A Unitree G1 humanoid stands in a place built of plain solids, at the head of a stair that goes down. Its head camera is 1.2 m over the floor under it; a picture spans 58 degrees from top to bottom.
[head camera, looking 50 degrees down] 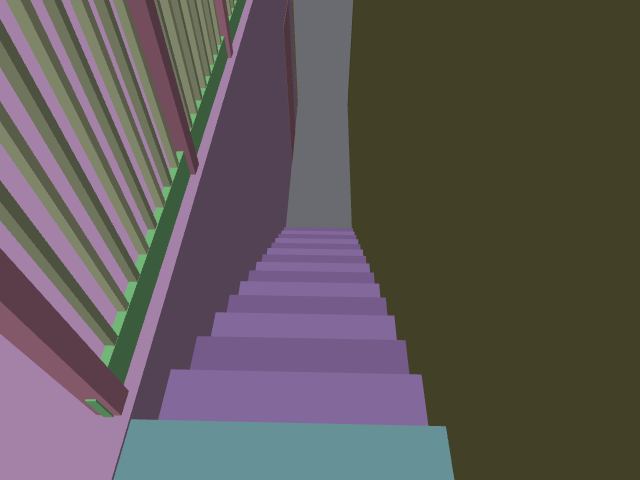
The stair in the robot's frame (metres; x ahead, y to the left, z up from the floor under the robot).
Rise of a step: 0.20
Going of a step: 0.23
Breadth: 0.85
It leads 1 degrees to the right of straight ahead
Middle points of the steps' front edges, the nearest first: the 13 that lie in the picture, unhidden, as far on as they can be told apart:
0.37 0.09 0.00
0.60 0.08 -0.20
0.82 0.08 -0.39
1.05 0.07 -0.59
1.27 0.07 -0.79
1.50 0.06 -0.99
1.73 0.06 -1.19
1.95 0.05 -1.38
2.18 0.05 -1.58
2.40 0.04 -1.78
2.63 0.04 -1.98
2.85 0.03 -2.18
3.08 0.03 -2.38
